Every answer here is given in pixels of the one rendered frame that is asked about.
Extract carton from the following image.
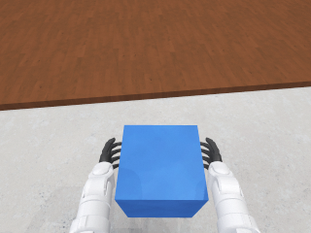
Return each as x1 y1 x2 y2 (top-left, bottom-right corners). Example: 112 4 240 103
115 124 209 218

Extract robot right hand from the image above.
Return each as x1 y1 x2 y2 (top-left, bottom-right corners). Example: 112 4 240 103
200 137 223 170

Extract robot left hand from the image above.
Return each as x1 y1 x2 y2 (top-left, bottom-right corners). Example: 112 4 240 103
98 137 122 169

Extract left robot forearm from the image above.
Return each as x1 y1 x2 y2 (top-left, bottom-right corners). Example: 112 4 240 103
69 161 116 233

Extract right robot forearm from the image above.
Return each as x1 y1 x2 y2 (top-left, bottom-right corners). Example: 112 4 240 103
207 161 260 233

